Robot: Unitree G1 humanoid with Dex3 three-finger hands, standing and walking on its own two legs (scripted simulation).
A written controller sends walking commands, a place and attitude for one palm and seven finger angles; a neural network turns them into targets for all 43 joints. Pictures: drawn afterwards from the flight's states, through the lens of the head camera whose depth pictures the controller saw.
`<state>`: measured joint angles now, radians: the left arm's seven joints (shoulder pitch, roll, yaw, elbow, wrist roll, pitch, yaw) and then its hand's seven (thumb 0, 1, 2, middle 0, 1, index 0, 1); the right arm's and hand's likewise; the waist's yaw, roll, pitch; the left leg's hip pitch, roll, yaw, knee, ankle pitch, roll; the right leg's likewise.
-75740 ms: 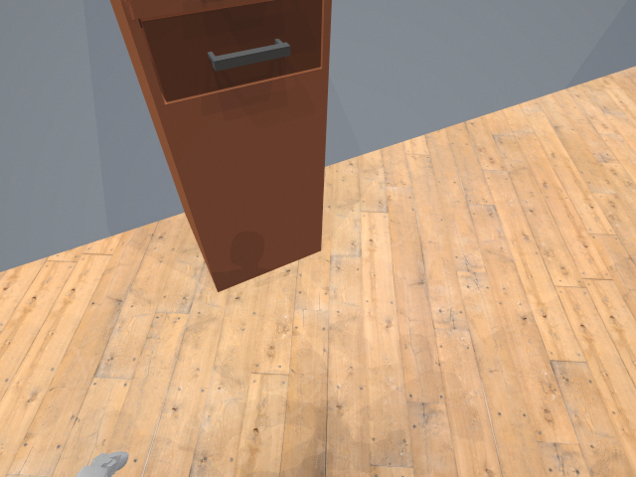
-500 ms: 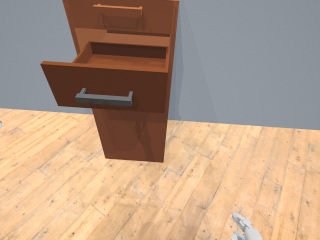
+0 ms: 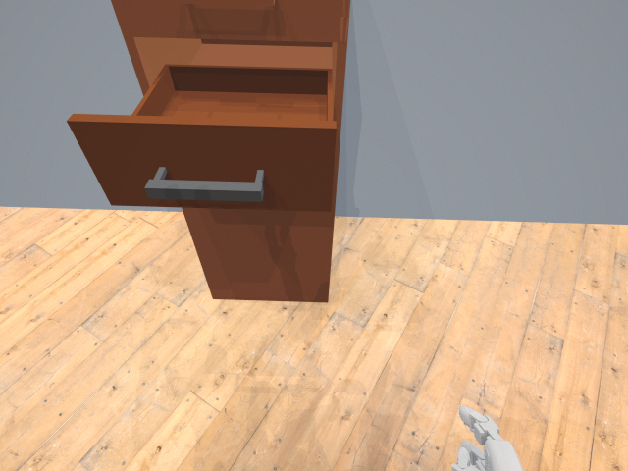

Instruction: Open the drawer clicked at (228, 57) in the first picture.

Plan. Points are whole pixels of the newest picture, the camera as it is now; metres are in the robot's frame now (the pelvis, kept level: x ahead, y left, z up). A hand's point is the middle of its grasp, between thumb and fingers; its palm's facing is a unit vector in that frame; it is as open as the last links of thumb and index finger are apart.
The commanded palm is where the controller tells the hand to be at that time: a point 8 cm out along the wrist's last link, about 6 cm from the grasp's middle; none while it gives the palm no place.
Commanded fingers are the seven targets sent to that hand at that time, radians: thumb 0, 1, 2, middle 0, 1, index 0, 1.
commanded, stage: let the arm hang, fingers relaxed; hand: left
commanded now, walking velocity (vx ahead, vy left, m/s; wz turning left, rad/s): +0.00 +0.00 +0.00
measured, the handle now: (208, 182) +0.51 +0.18 +0.09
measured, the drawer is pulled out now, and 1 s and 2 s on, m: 0.30 0.30 0.30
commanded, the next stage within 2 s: look to check the result in 1.10 s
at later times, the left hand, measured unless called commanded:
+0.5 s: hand out of the picture -0.07 +0.21 -0.17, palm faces +0.07 -0.97 -0.25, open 7.1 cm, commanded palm none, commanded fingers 0.00 0.90 0.90 -0.20 -0.30 -0.20 -0.30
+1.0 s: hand out of the picture +0.09 +0.24 -0.13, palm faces +0.03 -0.94 -0.35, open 7.4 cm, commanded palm none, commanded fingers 0.00 0.90 0.90 -0.20 -0.30 -0.20 -0.30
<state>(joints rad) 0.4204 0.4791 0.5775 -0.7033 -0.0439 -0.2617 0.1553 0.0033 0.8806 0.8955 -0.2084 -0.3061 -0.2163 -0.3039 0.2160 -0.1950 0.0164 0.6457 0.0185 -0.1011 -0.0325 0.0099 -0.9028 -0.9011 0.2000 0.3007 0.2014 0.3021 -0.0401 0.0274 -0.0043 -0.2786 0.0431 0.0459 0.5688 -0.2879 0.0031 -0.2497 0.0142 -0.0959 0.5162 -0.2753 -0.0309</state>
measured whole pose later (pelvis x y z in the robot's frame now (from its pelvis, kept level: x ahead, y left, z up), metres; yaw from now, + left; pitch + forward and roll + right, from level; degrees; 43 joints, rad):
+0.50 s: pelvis -0.03 +0.00 +0.00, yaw +3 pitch -1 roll -1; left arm 0.35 0.25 0.02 1.01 0.01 0.06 0.01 0.00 0.96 0.89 -0.20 -0.30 -0.21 -0.30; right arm 0.31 -0.23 -0.01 1.02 -0.02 0.04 -0.01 0.01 -0.91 -0.90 0.20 0.30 0.20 0.30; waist 0.01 0.00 0.10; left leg -0.28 -0.01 -0.02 0.54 -0.24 0.01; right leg -0.27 0.03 0.00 0.50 -0.22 -0.02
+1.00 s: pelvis +0.00 -0.01 +0.01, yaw +2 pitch -2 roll +0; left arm 0.09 0.30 0.02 1.08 0.01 -0.01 0.01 0.00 0.90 0.89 -0.20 -0.30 -0.21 -0.30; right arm 0.14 -0.31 -0.02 1.09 -0.02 -0.01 0.00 0.00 -0.91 -0.90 0.20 0.30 0.20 0.30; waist -0.02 0.04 0.05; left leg -0.15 -0.01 0.00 0.37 -0.19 0.01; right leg -0.17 0.02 0.02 0.38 -0.18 -0.02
